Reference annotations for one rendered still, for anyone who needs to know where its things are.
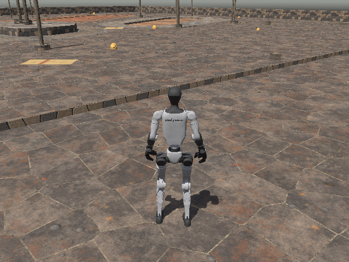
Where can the robot right hand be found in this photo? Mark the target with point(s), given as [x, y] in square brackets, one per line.
[203, 155]

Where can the robot left hand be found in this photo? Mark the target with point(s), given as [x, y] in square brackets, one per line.
[153, 152]

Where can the left robot shin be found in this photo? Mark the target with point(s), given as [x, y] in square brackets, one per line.
[160, 198]

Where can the right robot forearm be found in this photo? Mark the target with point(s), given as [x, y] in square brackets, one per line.
[200, 144]

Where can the right robot upper arm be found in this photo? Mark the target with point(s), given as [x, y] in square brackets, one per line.
[194, 124]

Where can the left robot forearm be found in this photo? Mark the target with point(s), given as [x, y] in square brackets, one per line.
[150, 144]

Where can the humanoid robot head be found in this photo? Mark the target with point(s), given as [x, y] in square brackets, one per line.
[174, 94]

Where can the left robot upper arm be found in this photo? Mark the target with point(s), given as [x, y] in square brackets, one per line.
[154, 125]

